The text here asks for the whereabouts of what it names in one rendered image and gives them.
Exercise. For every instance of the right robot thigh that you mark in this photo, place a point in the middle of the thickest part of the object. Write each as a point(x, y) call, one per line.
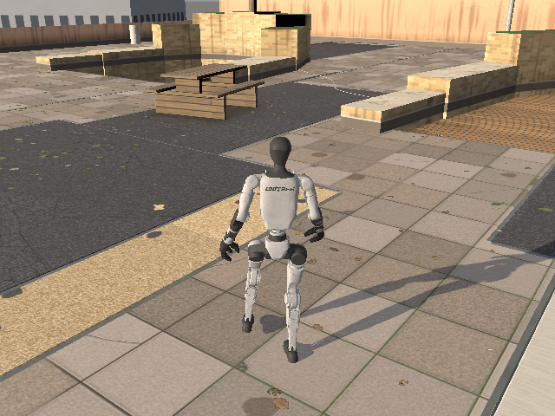
point(295, 269)

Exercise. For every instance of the right robot forearm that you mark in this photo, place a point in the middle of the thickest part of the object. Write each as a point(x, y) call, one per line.
point(318, 224)

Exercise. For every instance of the right robot hand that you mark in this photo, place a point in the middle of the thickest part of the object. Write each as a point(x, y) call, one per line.
point(319, 236)

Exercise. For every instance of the left robot upper arm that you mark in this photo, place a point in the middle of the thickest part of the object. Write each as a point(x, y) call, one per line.
point(252, 182)

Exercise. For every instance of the left robot hand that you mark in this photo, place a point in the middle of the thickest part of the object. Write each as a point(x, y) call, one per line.
point(225, 247)

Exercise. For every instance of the humanoid robot torso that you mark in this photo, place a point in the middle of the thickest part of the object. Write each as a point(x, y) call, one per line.
point(278, 209)

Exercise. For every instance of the left robot forearm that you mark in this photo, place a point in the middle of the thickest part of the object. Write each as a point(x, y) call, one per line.
point(233, 229)

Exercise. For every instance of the right robot upper arm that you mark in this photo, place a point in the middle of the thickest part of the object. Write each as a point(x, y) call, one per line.
point(310, 195)

